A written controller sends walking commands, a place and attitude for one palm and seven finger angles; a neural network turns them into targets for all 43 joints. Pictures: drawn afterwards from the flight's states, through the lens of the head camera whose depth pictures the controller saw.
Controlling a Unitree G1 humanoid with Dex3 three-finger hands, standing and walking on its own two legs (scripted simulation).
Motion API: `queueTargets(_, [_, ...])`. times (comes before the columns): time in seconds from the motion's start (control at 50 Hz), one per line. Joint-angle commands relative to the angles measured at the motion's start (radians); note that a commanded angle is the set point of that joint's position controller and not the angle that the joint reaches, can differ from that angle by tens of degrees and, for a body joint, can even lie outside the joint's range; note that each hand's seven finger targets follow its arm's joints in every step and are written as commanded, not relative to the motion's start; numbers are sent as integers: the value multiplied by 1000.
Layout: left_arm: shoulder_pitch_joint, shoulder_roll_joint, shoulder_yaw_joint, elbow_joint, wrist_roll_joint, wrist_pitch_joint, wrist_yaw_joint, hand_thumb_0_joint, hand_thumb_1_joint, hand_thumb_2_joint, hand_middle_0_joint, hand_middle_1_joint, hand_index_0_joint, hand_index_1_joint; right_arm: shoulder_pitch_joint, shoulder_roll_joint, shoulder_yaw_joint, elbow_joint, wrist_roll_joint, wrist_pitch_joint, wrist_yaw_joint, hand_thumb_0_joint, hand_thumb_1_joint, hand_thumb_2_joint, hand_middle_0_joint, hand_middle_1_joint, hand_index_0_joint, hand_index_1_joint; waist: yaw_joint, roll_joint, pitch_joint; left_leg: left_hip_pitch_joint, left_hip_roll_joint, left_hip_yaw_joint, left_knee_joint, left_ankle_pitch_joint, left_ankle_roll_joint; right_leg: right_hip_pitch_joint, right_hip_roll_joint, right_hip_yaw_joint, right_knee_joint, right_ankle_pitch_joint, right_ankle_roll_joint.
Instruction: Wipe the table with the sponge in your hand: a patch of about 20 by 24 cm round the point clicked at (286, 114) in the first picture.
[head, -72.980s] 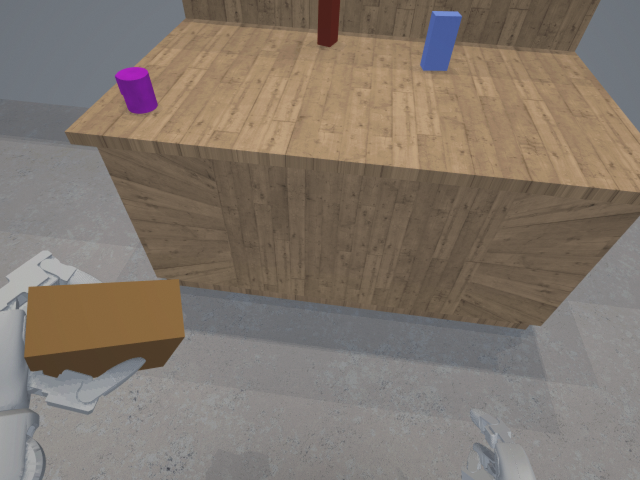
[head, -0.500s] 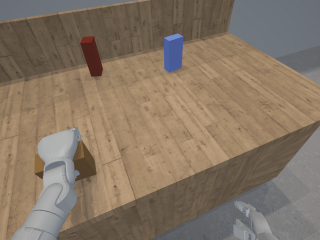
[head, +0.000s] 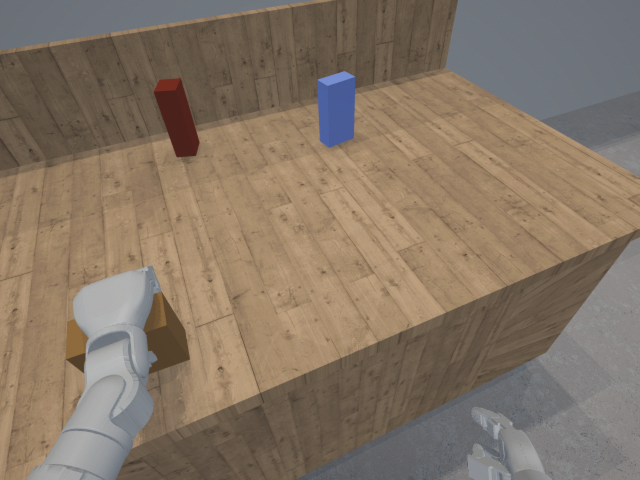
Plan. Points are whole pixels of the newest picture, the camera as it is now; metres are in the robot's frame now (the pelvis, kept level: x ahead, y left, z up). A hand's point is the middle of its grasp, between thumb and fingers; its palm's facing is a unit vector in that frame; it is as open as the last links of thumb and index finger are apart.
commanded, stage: wipe back along the first lane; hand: left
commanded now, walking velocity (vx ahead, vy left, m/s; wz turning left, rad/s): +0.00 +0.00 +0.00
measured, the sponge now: (138, 348) +0.28 +0.30 -0.01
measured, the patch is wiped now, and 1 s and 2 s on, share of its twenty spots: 0.95 0.95 0.95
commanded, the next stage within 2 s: lift the sponge slowly off the table in 0.68 s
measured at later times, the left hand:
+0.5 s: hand (135, 325) +0.29 +0.29 +0.04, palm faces -0.01 -0.06 -1.00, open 9.6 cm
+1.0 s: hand (133, 331) +0.28 +0.28 +0.04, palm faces +0.01 -0.08 -1.00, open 9.5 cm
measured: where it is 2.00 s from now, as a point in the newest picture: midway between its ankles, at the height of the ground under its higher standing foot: outside the picture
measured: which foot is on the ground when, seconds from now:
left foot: down 0.00-1.00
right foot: down 0.00-1.00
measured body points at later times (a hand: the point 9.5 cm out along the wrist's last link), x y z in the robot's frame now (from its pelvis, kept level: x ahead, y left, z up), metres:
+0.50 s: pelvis +0.00 -0.01 +0.00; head -0.01 -0.03 +0.45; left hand +0.29 +0.29 +0.09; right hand +0.20 -0.23 -0.10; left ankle -0.01 +0.06 -0.73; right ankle -0.03 -0.10 -0.73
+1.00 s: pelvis -0.01 +0.00 +0.00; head -0.02 -0.02 +0.45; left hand +0.27 +0.28 +0.10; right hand +0.20 -0.22 -0.09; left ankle -0.01 +0.07 -0.73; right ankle -0.03 -0.10 -0.73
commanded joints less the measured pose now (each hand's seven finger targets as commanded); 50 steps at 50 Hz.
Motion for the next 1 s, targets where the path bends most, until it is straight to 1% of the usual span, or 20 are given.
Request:
queueTargets(0.0, [-7, 68, 31, -10, -43, -13, -44, 0, 100, 1300, -1200, -1600, -1200, -1600, -175, -119, -47, -163, -2, -56, -7, 0, -900, -900, 200, 300, 200, 300, 4, -135, -102, 54, 47, -56, -73, 280, -34, 65, -11, 17, -48, 332, -43])
queueTargets(0.06, [22, 16, -8, -11, -50, -18, -41, 0, 100, 1300, -1200, -1600, -1200, -1600, -170, -113, -50, -168, 1, -61, -6, 0, -900, -900, 200, 300, 200, 300, -2, -134, -98, 50, 44, -46, -66, 285, -34, 64, -12, 11, -43, 351, -39])
queueTargets(0.1, [-6, 38, 7, -14, -43, -13, -41, 0, 100, 1300, -1200, -1600, -1200, -1600, -175, -119, -52, -161, 0, -60, -6, 0, -900, -900, 200, 300, 200, 300, -2, -134, -96, 53, 48, -52, -71, 277, -33, 50, -10, 18, -48, 336, -42])
queueTargets(0.16, [9, 16, -13, -9, -53, -11, -37, 0, 100, 1300, -1200, -1600, -1200, -1600, -170, -117, -54, -164, 2, -62, -6, 0, -900, -900, 200, 300, 200, 300, -7, -150, -97, 49, 44, -44, -66, 272, -31, 57, -12, 16, -48, 345, -37])
queueTargets(0.18, [16, 32, 5, 2, -51, -8, -37, 0, 100, 1300, -1200, -1600, -1200, -1600, -168, -118, -54, -161, 4, -61, -7, 0, -900, -900, 200, 300, 200, 300, -3, -173, -101, 42, 42, -45, -64, 268, -31, 65, -14, 16, -48, 349, -35])
queueTargets(0.2, [3, 57, 26, -17, -53, -7, -37, 0, 100, 1300, -1200, -1600, -1200, -1600, -182, -122, -53, -164, 1, -61, -8, 0, -900, -900, 200, 300, 200, 300, 4, -151, -108, 42, 42, -47, -67, 271, -29, 68, -14, 30, -49, 359, -39])
queueTargets(0.26, [-7, 9, -21, -5, -54, -5, -39, 0, 100, 1300, -1200, -1600, -1200, -1600, -171, -117, -55, -164, 3, -61, -12, 0, -900, -900, 200, 300, 200, 300, -10, -156, -94, 42, 40, -38, -66, 259, -29, 57, -14, 20, -50, 345, -33])
queueTargets(0.3, [-37, 56, 13, -2, -48, -2, -42, 0, 100, 1300, -1200, -1600, -1200, -1600, -176, -123, -52, -161, 3, -58, -14, 0, -900, -900, 200, 300, 200, 300, -4, -149, -96, 41, 42, -46, -70, 253, -28, 53, -13, 29, -54, 334, -38])
queueTargets(0.38, [-10, 49, 12, 18, -52, -12, -45, 0, 100, 1300, -1200, -1600, -1200, -1600, -165, -117, -50, -162, 5, -60, -17, 0, -900, -900, 200, 300, 200, 300, -2, -157, -107, 38, 36, -37, -63, 260, -28, 74, -18, 22, -49, 359, -32])
queueTargets(0.4, [-36, 91, 44, 14, -47, -15, -47, 0, 100, 1300, -1200, -1600, -1200, -1600, -168, -125, -51, -157, 2, -59, -19, 0, -900, -900, 200, 300, 200, 300, -2, -155, -113, 40, 38, -42, -64, 264, -27, 73, -16, 34, -50, 363, -37])
queueTargets(0.46, [-14, 44, 7, 24, -41, -26, -47, 0, 100, 1300, -1200, -1600, -1200, -1600, -160, -118, -52, -162, 2, -61, -17, 0, -900, -900, 200, 300, 200, 300, -9, -145, -95, 37, 36, -36, -61, 265, -28, 61, -15, 24, -46, 359, -35])
queueTargets(0.52, [32, 62, 33, -4, -39, -43, -40, 0, 100, 1300, -1200, -1600, -1200, -1600, -160, -115, -54, -163, 0, -66, -11, 0, -900, -900, 200, 300, 200, 300, 1, -135, -127, 48, 36, -38, -51, 301, -29, 85, -17, 32, -35, 405, -38])
queueTargets(0.56, [61, 14, -5, -16, -44, -44, -39, 0, 100, 1300, -1200, -1600, -1200, -1600, -169, -113, -52, -171, 2, -69, -7, 0, -900, -900, 200, 300, 200, 300, -3, -135, -110, 46, 40, -40, -54, 306, -33, 67, -15, 24, -34, 403, -37])
queueTargets(0.7, [24, 61, 39, -33, -51, -7, -23, 0, 100, 1300, -1200, -1600, -1200, -1600, -191, -118, -53, -170, 2, -57, -9, 0, -900, -900, 200, 300, 200, 300, 7, -148, -81, 35, 44, -44, -73, 256, -32, 49, -12, 25, -50, 331, -38])
queueTargets(0.76, [29, 38, 16, -8, -50, 4, -22, 0, 100, 1300, -1200, -1600, -1200, -1600, -181, -115, -53, -167, 4, -55, -10, 0, -900, -900, 200, 300, 200, 300, 3, -152, -81, 35, 41, -40, -71, 252, -33, 53, -10, 17, -47, 319, -36])
queueTargets(0.8, [-11, 105, 64, -38, -45, 8, -23, 0, 100, 1300, -1200, -1600, -1200, -1600, -197, -122, -51, -166, 1, -51, -14, 0, -900, -900, 200, 300, 200, 300, 14, -120, -103, 47, 43, -44, -78, 247, -32, 64, -12, 31, -53, 307, -40])
queueTargets(0.86, [1, 69, 34, -63, -48, 5, -26, 0, 100, 1300, -1200, -1600, -1200, -1600, -194, -113, -52, -172, 2, -55, -13, 0, -900, -900, 200, 300, 200, 300, 8, -121, -120, 61, 40, -43, -75, 269, -31, 81, -13, 18, -47, 323, -38])
queueTargets(0.9, [-14, 123, 76, -75, -44, 4, -30, 0, 100, 1300, -1200, -1600, -1200, -1600, -201, -119, -50, -171, 0, -54, -15, 0, -900, -900, 200, 300, 200, 300, 17, -107, -117, 60, 45, -54, -86, 262, -31, 81, -11, 27, -53, 297, -42])
queueTargets(0.92, [-45, 84, 34, -90, -37, 3, -32, 0, 100, 1300, -1200, -1600, -1200, -1600, -198, -112, -52, -172, -1, -54, -15, 0, -900, -900, 200, 300, 200, 300, 4, -102, -111, 68, 43, -49, -84, 258, -29, 72, -11, 16, -52, 284, -40])
queueTargets(0.98, [-9, 99, 57, -109, -43, -1, -32, 0, 100, 1300, -1200, -1600, -1200, -1600, -205, -110, -51, -175, -1, -59, -11, 0, -900, -900, 200, 300, 200, 300, 16, -97, -111, 84, 48, -58, -93, 270, -30, 75, -9, 10, -59, 276, -42])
